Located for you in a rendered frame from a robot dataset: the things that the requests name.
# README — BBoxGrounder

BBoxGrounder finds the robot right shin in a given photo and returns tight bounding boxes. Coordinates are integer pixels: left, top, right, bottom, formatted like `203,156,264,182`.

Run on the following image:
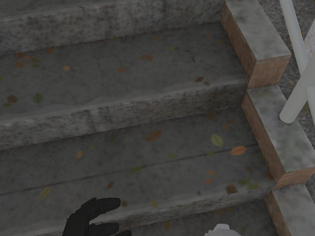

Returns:
213,223,229,232

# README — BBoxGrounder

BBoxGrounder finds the robot left hand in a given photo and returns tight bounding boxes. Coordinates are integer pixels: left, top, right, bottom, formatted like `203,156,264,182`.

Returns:
62,198,132,236

